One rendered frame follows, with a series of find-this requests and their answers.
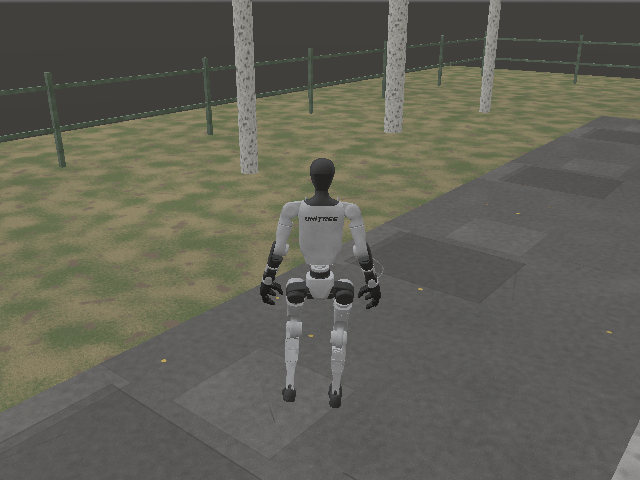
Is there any robot right upper arm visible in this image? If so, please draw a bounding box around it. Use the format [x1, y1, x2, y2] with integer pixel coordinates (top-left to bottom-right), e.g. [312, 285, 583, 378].
[342, 202, 369, 258]

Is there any robot right thigh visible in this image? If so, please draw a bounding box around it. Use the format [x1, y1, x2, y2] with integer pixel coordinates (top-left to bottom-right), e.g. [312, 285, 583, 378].
[330, 279, 354, 349]

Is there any robot left upper arm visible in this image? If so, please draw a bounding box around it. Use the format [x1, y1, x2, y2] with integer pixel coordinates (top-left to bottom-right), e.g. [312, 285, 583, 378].
[273, 201, 301, 256]

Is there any robot right forearm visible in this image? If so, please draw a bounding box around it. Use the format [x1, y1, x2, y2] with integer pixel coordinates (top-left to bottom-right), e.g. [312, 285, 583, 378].
[358, 242, 379, 288]

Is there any robot left forearm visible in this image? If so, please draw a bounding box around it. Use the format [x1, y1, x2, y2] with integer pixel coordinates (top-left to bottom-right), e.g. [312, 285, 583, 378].
[262, 241, 283, 285]

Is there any robot left hand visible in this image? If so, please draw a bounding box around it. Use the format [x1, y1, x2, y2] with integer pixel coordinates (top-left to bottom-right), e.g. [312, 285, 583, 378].
[260, 282, 283, 305]

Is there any left robot foot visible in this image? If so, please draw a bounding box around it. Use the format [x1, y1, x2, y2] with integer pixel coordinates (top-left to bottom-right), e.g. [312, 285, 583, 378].
[282, 385, 296, 402]

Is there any robot right hand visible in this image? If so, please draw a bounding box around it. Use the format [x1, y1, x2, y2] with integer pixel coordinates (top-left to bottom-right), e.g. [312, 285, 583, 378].
[358, 284, 381, 309]

